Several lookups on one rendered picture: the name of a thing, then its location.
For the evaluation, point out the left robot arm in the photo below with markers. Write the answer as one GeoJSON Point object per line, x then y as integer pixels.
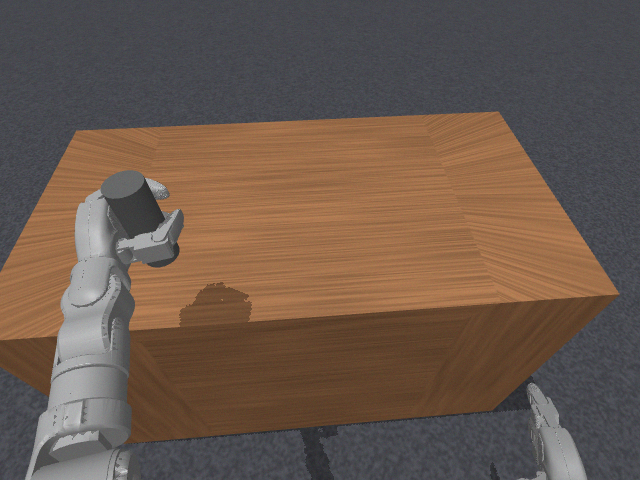
{"type": "Point", "coordinates": [88, 414]}

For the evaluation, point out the can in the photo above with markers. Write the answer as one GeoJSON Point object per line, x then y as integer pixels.
{"type": "Point", "coordinates": [133, 203]}

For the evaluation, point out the left robot hand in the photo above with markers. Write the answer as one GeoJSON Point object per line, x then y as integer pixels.
{"type": "Point", "coordinates": [99, 233]}

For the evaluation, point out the right robot hand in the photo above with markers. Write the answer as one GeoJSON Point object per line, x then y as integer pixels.
{"type": "Point", "coordinates": [553, 447]}

